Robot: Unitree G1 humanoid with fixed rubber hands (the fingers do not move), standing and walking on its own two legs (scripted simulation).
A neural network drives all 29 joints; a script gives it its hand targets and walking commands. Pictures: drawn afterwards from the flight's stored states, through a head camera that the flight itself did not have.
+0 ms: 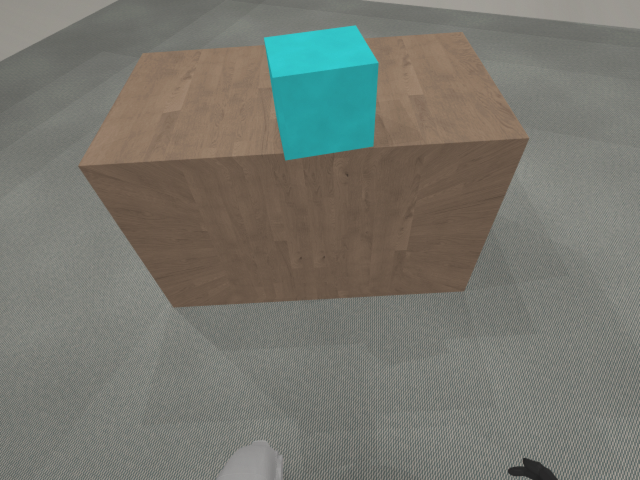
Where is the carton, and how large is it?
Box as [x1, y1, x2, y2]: [264, 25, 378, 159]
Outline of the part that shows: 355,25 264,37 276,116 285,159 372,146 378,63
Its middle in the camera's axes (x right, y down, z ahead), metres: +0.00 -0.34 +0.90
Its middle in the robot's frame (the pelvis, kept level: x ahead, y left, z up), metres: +0.89 +0.00 +0.00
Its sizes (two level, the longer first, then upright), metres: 0.211 0.187 0.200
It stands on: a pedestal, 0.67 m high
